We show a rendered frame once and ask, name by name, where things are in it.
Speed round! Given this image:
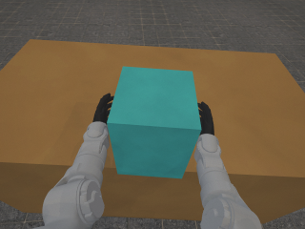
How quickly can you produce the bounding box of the robot right hand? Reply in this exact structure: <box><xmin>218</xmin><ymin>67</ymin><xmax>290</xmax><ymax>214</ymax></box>
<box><xmin>197</xmin><ymin>101</ymin><xmax>214</xmax><ymax>135</ymax></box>

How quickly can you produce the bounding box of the robot left forearm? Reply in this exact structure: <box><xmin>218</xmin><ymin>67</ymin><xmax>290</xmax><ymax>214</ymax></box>
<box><xmin>42</xmin><ymin>121</ymin><xmax>110</xmax><ymax>222</ymax></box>

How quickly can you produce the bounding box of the robot right forearm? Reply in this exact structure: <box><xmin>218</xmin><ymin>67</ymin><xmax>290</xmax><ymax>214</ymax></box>
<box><xmin>193</xmin><ymin>134</ymin><xmax>251</xmax><ymax>210</ymax></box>

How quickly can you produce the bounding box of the carton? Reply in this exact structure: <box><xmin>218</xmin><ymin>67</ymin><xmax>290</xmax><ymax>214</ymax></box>
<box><xmin>107</xmin><ymin>66</ymin><xmax>202</xmax><ymax>179</ymax></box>

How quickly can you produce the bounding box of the pedestal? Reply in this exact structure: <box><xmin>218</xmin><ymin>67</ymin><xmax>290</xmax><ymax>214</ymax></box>
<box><xmin>0</xmin><ymin>39</ymin><xmax>305</xmax><ymax>224</ymax></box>

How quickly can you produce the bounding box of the right robot upper arm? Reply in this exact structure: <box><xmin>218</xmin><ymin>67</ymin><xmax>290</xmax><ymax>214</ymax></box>
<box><xmin>200</xmin><ymin>197</ymin><xmax>262</xmax><ymax>229</ymax></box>

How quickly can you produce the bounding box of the left robot upper arm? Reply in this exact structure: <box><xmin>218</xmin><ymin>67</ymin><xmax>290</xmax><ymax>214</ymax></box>
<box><xmin>31</xmin><ymin>178</ymin><xmax>105</xmax><ymax>229</ymax></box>

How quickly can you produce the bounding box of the robot left hand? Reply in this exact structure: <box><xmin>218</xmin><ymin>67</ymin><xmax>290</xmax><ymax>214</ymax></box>
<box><xmin>92</xmin><ymin>93</ymin><xmax>114</xmax><ymax>124</ymax></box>

